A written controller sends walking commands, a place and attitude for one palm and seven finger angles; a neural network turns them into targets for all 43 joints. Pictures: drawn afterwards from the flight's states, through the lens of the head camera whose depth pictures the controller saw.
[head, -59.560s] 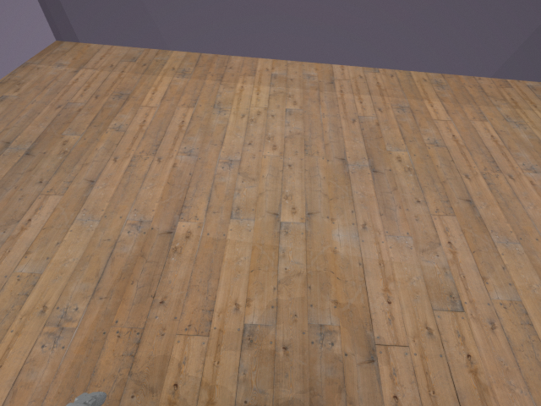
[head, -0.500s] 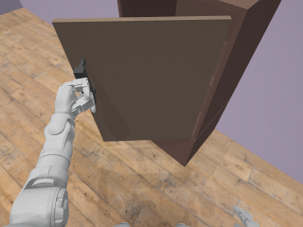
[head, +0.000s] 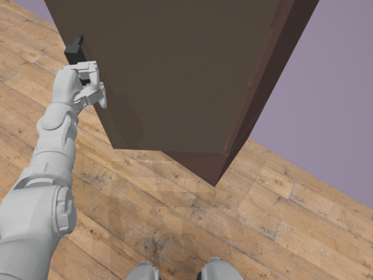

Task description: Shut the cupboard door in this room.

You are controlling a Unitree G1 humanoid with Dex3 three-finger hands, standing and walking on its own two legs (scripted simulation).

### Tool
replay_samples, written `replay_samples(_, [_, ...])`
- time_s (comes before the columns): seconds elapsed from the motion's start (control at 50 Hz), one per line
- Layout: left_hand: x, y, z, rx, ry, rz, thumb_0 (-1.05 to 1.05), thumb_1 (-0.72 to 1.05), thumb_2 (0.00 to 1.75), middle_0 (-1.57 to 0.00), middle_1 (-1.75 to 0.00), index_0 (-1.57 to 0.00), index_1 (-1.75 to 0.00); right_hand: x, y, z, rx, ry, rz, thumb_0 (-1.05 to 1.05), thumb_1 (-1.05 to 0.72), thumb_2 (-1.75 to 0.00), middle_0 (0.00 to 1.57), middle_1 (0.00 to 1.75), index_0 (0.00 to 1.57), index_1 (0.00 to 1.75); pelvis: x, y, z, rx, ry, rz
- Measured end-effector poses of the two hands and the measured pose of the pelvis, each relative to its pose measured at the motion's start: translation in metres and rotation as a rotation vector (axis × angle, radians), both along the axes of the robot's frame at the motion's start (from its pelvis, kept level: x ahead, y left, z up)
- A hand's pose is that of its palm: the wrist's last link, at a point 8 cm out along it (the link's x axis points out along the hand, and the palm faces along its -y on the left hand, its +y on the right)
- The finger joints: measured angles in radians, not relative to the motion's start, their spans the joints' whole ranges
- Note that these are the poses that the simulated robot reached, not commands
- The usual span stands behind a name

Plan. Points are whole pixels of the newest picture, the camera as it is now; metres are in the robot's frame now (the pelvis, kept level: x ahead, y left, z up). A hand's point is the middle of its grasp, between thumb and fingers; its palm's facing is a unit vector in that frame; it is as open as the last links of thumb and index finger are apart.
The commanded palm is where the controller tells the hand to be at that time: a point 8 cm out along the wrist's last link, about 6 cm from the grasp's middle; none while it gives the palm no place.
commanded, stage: push the door shut along its arc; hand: left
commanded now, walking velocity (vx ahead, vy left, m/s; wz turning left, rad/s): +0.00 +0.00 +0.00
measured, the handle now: (86, 68) +0.56 +0.20 +0.10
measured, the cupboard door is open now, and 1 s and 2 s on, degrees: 35 23 18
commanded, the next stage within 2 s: pull the fist back off the door in 1.08 s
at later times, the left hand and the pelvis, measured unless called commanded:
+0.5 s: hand (115, 70) +0.54 +0.13 +0.11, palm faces -0.23 -0.97 +0.00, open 3.1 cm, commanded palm +0.55 +0.17 +0.10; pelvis +0.00 +0.00 -0.01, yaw +0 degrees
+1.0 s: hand (131, 54) +0.60 +0.10 +0.11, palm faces -0.33 -0.94 +0.00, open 3.2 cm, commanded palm +0.60 +0.13 +0.10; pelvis +0.02 +0.00 -0.02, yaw -2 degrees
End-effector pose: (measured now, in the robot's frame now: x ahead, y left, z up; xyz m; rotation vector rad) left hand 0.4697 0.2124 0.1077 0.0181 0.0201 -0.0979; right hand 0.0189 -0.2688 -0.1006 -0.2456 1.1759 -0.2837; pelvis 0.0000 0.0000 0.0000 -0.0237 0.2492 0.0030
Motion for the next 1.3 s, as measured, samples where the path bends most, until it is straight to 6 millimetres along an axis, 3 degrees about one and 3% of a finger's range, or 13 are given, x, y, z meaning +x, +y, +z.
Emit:
replay_samples(0.32, [0.039, -0.006, 0.003, 0.004, 0.019, -0.077, 0.02, 0.9, 0.9, -1.3, -1.5, -1.3, -1.5, -0.022, 0.002, -0.003, -0.012, 0.074, -0.031, 0.01, -0.9, -0.9, 0.21, 0.3, 0.2, 0.3, 0.002, 0.002, -0.008, -0.016, 0.063, 0.0])
replay_samples(0.84, [0.115, -0.053, 0.001, -0.013, 0.07, -0.208, 0.02, 0.9, 0.9, -1.3, -1.5, -1.3, -1.5, -0.061, 0.01, -0.005, -0.016, 0.22, -0.123, 0.01, -0.9, -0.9, 0.21, 0.3, 0.2, 0.3, 0.014, 0.0, -0.02, -0.026, 0.171, -0.024])
replay_samples(1.2, [0.132, -0.061, 0.007, -0.005, 0.07, -0.267, 0.03, 0.93, 0.94, -1.3, -1.5, -1.3, -1.5, -0.059, 0.002, -0.004, -0.047, 0.258, -0.11, 0.01, -0.9, -0.9, 0.21, 0.3, 0.2, 0.3, 0.019, -0.003, -0.024, -0.034, 0.202, -0.006])
replay_samples(1.3, [0.136, -0.062, -0.002, -0.143, 0.078, 0.035, 0.04, 0.86, 0.91, -1.3, -1.5, -1.3, -1.5, -0.056, 0.006, -0.007, -0.008, 0.264, -0.052, 0.01, -0.9, -0.9, 0.21, 0.3, 0.2, 0.3, 0.019, -0.003, -0.028, -0.039, 0.226, -0.003])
